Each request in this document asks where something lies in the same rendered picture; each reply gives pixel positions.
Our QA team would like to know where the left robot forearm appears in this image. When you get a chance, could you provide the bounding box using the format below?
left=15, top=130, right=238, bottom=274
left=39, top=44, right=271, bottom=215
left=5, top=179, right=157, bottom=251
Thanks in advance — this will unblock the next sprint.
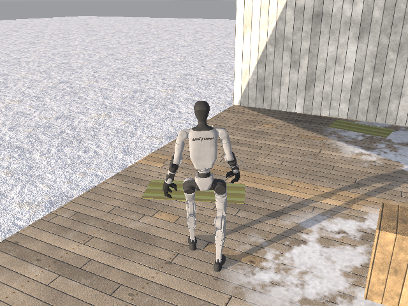
left=165, top=155, right=179, bottom=184

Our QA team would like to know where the robot left upper arm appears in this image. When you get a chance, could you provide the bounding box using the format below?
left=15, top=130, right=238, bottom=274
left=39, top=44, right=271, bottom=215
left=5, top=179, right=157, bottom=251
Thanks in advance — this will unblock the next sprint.
left=173, top=129, right=189, bottom=164

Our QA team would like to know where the robot right upper arm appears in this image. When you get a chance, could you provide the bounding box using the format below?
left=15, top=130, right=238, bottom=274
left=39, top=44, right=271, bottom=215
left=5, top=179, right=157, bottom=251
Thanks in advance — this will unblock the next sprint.
left=216, top=127, right=234, bottom=162

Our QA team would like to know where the left robot thigh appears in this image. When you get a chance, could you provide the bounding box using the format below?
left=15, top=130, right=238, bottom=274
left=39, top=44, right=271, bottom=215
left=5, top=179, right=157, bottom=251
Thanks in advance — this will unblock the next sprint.
left=183, top=177, right=196, bottom=214

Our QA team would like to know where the robot torso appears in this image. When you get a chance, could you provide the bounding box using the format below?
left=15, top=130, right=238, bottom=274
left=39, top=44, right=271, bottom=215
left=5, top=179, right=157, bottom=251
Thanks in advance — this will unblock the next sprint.
left=188, top=125, right=218, bottom=191

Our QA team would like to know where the left robot hand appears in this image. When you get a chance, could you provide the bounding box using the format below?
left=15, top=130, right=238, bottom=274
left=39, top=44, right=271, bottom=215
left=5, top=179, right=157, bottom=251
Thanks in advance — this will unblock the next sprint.
left=163, top=181, right=177, bottom=198

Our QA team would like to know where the right robot hand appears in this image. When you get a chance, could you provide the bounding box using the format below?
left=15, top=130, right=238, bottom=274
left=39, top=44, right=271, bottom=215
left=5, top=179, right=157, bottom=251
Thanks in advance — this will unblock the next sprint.
left=226, top=171, right=240, bottom=183

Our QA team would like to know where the right robot forearm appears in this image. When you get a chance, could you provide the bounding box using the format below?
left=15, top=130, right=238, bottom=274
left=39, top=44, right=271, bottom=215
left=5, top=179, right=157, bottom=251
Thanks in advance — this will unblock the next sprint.
left=228, top=152, right=239, bottom=173

